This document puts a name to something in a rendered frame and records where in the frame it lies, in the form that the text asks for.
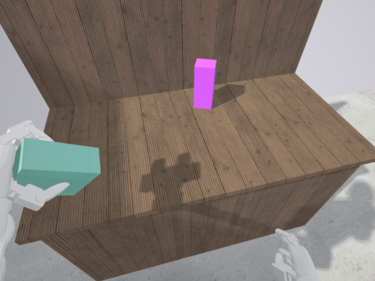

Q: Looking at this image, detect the left robot forearm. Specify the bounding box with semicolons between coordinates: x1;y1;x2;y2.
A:
0;198;15;281

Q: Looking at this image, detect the table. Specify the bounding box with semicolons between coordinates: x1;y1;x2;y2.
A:
0;0;375;281

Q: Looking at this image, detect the robot right hand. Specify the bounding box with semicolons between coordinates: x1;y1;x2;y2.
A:
272;228;318;281

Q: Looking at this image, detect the robot left hand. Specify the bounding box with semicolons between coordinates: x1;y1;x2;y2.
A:
0;120;70;211

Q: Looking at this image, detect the sponge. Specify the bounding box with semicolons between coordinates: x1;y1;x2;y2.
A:
12;138;101;196

